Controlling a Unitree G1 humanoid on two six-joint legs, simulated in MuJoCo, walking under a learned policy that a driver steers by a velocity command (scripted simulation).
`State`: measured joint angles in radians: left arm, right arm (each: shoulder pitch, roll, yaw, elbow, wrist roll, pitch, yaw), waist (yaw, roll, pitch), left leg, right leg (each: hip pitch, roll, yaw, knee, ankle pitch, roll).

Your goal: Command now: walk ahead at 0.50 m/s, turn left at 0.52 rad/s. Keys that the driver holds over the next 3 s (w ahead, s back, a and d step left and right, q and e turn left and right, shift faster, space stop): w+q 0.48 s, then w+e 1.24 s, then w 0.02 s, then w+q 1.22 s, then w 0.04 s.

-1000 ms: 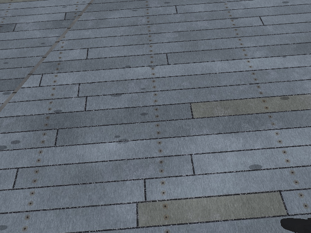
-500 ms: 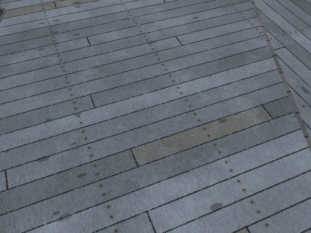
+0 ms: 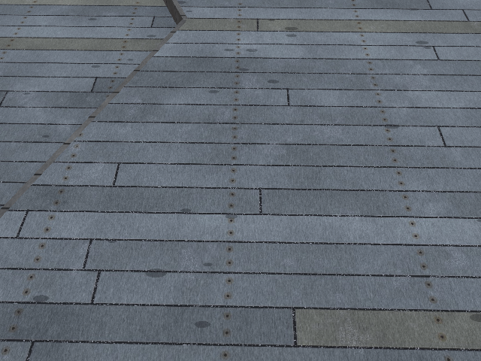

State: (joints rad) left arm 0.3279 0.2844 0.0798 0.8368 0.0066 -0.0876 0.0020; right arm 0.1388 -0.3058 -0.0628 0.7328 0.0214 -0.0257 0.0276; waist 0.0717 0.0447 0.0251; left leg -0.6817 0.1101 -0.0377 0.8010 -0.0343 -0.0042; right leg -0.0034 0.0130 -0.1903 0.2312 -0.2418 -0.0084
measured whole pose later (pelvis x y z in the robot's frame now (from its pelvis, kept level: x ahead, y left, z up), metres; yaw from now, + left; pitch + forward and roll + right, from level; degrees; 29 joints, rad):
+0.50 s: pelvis +0.27 +0.07 +0.00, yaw +17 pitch +2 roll +0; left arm 0.04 0.30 0.05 0.71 0.01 -0.09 -0.01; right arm 0.34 -0.28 -0.07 0.73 0.02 -0.04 -0.01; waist -0.07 -0.03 0.04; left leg -0.14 -0.11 -0.12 0.35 -0.23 0.09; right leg -0.64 -0.07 0.10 0.64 0.01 0.06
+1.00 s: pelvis +0.56 +0.10 +0.00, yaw +10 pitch +2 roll +0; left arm 0.38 0.27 0.05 0.80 -0.02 -0.05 0.00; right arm 0.07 -0.28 -0.04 0.66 -0.01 -0.09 0.01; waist 0.09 0.03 0.03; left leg -0.60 0.04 -0.11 0.61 -0.03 -0.06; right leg -0.12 0.10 0.14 0.32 -0.23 -0.07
